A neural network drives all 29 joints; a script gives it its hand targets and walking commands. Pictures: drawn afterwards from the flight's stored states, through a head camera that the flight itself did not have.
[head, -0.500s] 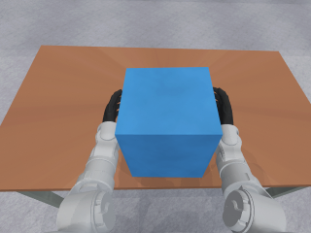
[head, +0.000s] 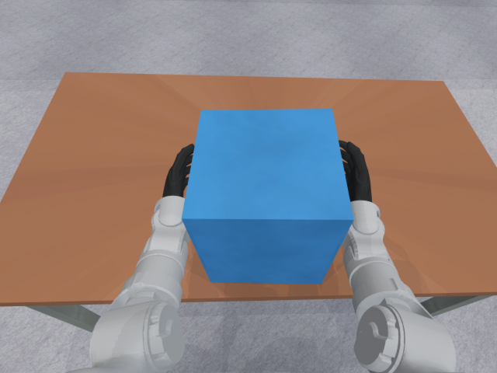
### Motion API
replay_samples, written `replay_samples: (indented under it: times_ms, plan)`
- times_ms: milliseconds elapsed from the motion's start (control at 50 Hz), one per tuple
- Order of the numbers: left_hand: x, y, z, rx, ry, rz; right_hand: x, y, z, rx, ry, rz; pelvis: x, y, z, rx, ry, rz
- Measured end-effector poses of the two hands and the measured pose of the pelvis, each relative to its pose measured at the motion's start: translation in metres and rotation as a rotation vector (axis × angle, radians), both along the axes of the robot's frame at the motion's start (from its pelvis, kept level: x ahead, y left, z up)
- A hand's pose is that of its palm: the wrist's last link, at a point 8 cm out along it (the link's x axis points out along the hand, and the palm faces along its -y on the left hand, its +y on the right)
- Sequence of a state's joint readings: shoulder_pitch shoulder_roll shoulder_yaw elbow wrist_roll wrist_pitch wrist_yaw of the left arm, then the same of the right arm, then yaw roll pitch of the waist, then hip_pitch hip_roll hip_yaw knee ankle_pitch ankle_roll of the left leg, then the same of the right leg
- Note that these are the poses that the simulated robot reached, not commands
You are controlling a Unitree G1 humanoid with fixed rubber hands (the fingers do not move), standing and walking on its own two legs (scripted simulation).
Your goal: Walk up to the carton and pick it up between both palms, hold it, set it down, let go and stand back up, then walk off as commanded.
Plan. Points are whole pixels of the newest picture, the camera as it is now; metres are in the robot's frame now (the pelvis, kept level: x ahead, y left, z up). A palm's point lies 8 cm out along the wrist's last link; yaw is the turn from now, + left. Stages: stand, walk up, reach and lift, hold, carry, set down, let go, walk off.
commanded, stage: set down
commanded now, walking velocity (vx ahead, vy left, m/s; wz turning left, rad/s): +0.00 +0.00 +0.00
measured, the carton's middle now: (265, 203) +0.39 -0.01 +0.01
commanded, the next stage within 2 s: none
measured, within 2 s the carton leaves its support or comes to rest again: rests again in 0.34 s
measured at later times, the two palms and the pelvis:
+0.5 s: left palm (177, 191) +0.40 +0.14 +0.03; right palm (356, 192) +0.39 -0.16 +0.05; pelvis +0.00 +0.00 +0.00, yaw +0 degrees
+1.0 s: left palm (172, 209) +0.40 +0.15 -0.03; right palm (349, 202) +0.40 -0.17 +0.00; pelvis +0.00 +0.00 +0.00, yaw -1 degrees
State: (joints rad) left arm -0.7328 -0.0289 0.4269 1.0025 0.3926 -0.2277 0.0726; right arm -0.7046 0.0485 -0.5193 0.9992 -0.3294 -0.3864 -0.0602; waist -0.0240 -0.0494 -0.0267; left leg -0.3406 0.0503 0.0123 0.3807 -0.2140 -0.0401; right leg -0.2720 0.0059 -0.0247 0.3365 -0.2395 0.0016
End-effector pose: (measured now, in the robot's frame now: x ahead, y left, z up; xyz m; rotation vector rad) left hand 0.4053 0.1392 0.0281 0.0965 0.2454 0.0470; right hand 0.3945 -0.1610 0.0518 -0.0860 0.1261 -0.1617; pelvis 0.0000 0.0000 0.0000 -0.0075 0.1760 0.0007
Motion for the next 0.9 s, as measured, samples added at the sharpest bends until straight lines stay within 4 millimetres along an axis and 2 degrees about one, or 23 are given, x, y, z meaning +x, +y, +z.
replay_samples:
  times_ms: [720,780,900]
  plan:
    - [0.0,-0.002,-0.003,-0.014,-0.018,0.001,0.0,-0.003,-0.004,-0.005,0.008,0.003,0.0,0.0,0.0,0.0,0.01,-0.002]
    - [-0.001,-0.004,-0.009,-0.057,0.007,0.013,-0.001,-0.008,-0.011,-0.014,0.047,0.009,0.0,0.0,0.0,0.0,0.013,-0.002]
    - [-0.008,0.005,-0.038,-0.165,0.112,0.133,-0.003,-0.016,-0.043,0.02,0.183,0.004,-0.002,0.001,-0.002,0.002,0.065,-0.012]
